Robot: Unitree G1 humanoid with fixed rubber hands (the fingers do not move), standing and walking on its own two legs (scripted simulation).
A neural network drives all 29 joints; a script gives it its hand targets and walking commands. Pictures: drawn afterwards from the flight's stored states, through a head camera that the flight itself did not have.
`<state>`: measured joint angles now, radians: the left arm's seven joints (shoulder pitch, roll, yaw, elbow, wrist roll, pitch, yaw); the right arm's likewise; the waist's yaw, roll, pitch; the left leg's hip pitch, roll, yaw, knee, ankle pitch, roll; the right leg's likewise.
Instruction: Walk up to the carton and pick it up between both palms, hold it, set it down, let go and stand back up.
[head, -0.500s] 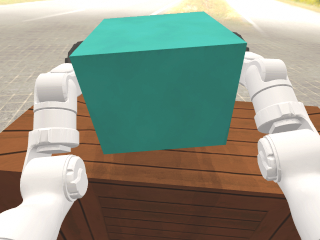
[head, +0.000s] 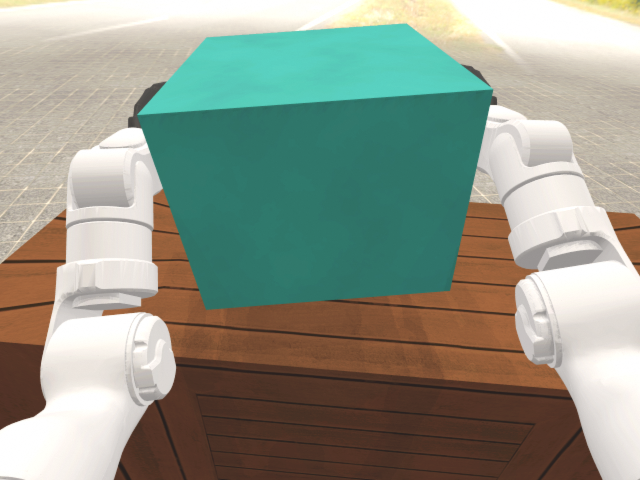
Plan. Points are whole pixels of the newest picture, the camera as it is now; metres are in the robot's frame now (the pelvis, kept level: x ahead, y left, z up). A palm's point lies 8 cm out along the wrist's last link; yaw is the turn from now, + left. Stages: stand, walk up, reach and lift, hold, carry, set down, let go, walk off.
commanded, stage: hold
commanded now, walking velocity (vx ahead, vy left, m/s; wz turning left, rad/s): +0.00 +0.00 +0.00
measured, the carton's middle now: (316, 151) +0.41 +0.00 +0.28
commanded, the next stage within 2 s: none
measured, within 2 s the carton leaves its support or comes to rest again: neither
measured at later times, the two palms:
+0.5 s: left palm (149, 146) +0.37 +0.18 +0.30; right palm (477, 127) +0.38 -0.18 +0.33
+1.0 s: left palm (151, 147) +0.37 +0.18 +0.30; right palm (478, 130) +0.38 -0.18 +0.33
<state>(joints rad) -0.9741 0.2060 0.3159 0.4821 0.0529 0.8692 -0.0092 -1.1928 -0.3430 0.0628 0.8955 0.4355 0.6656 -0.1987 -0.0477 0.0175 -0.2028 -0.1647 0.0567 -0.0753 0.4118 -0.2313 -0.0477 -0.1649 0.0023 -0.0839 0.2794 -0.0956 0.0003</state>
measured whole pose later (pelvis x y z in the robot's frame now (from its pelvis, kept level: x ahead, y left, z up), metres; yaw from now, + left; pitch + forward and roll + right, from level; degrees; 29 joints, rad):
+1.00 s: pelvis +0.00 +0.00 +0.00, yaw +0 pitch -1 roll -2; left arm -0.98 0.20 0.32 0.49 0.06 0.87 -0.01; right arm -1.20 -0.34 0.06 0.91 0.43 0.67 -0.19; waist -0.04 0.02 -0.21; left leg -0.17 0.05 -0.07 0.41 -0.23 -0.05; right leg -0.17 0.00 -0.08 0.28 -0.09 0.00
